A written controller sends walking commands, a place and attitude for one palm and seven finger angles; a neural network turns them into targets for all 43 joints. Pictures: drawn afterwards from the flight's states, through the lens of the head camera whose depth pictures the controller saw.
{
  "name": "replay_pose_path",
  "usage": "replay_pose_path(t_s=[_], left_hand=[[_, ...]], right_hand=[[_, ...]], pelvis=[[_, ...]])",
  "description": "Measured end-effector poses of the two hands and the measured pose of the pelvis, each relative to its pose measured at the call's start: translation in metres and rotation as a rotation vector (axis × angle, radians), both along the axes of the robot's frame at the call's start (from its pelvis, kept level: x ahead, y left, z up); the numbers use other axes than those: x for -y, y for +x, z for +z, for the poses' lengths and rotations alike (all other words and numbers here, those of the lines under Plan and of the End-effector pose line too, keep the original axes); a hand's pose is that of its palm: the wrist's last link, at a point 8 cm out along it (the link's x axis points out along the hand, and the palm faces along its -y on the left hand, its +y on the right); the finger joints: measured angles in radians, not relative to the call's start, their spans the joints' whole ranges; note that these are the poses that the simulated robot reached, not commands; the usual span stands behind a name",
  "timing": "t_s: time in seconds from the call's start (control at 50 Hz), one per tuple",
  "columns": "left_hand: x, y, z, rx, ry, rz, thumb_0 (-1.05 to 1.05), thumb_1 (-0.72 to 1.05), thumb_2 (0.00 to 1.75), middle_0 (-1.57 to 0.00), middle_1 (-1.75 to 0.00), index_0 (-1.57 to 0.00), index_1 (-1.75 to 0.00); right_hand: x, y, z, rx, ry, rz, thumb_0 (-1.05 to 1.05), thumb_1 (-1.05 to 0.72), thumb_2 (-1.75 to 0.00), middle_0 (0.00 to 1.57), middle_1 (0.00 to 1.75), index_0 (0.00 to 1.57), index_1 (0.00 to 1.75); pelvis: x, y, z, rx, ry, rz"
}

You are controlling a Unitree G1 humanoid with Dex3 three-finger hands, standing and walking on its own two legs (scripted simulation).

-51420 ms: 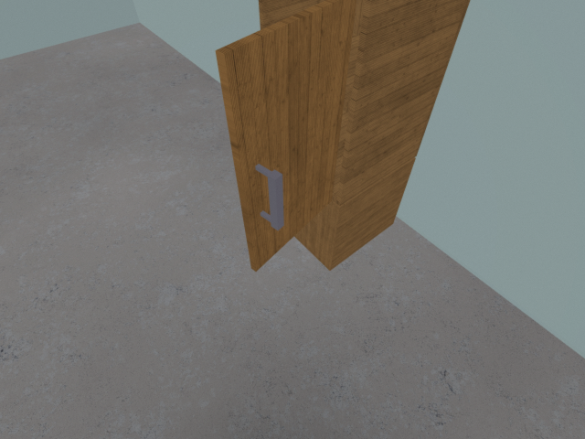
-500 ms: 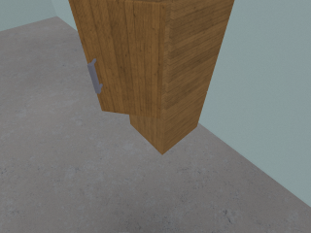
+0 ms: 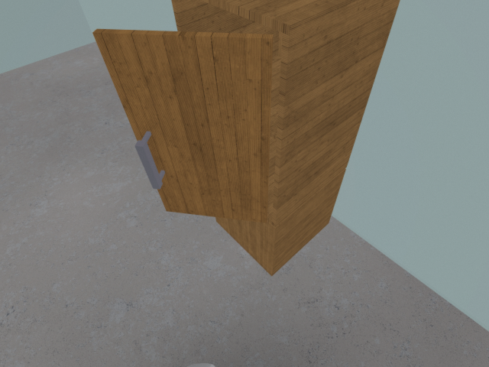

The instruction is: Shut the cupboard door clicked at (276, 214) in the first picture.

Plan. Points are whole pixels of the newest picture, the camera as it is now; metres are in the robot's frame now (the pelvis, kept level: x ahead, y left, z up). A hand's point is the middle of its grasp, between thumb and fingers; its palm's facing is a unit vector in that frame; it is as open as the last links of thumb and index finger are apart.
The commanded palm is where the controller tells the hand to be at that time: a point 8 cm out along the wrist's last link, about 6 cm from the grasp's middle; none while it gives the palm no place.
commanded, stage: take the last steps up to it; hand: left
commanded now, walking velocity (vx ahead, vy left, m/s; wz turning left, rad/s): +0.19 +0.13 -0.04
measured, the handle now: (152, 161) +0.60 +0.29 -0.07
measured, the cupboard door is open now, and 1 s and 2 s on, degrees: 39 39 39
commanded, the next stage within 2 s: come to a stop and stand still in 0.10 s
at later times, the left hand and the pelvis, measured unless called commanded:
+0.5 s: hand (128, 358) +0.17 +0.25 -0.18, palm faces +0.01 -0.96 -0.26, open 7.3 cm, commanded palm none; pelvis +0.13 +0.05 -0.01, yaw -2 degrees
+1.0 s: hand (137, 337) +0.20 +0.25 -0.18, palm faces -0.06 -0.97 -0.25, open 7.3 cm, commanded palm none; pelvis +0.12 +0.05 -0.01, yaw -4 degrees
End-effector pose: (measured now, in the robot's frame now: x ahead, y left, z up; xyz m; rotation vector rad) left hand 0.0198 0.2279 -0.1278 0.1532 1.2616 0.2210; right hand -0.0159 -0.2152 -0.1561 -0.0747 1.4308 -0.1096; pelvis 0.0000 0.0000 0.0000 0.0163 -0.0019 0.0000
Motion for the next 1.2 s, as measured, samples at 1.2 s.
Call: replay_pose_path(t_s=[1.2], left_hand=[[-0.044,0.14,-0.012,0.014,0.006,-0.153,0.01,0.92,0.9,-0.2,-0.3,-0.21,-0.3]], right_hand=[[-0.028,0.135,0.002,0.183,-0.076,-0.057,0.01,-0.9,-0.9,0.2,0.29,0.2,0.3]], pelvis=[[-0.045,0.098,-0.01,0.039,-0.01,-0.066]])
